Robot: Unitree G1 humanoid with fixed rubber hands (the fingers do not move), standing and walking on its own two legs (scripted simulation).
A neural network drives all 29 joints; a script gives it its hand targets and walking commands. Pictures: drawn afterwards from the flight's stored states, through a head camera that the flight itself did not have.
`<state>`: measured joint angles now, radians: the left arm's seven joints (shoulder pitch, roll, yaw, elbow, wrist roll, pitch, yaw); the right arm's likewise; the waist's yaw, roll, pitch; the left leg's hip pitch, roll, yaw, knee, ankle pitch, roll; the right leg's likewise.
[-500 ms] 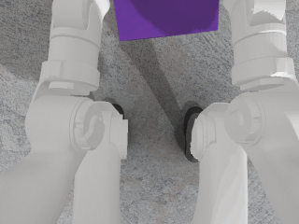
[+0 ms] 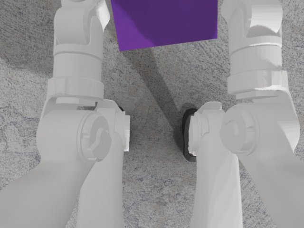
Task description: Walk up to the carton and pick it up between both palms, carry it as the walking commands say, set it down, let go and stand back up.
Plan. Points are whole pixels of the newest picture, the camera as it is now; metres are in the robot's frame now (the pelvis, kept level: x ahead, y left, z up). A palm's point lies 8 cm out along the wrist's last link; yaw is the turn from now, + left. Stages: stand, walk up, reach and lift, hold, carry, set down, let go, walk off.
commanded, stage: reach and lift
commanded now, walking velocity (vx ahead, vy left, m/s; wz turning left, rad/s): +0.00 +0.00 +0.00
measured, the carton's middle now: out of the picture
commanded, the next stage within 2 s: none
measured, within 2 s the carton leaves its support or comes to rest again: neither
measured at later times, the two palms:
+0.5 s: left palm out of the picture +0.53 +0.13 -0.06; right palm out of the picture +0.55 -0.12 -0.05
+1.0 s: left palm out of the picture +0.51 +0.13 +0.01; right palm out of the picture +0.53 -0.12 +0.02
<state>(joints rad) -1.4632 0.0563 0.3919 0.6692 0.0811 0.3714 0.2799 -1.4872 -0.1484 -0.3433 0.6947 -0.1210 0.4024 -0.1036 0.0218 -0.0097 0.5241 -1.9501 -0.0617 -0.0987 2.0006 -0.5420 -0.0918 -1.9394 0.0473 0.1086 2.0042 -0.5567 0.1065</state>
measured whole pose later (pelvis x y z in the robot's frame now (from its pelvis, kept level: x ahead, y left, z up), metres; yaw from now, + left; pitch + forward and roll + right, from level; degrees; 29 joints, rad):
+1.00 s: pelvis -0.02 +0.00 +0.09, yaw +0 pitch +20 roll +0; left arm -1.34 0.00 0.41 0.56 0.11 0.46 0.27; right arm -1.37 -0.08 -0.36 0.60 -0.16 0.47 -0.10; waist 0.03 -0.01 0.52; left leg -1.60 -0.04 -0.09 1.70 -0.45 -0.08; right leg -1.60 0.04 0.10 1.71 -0.46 0.09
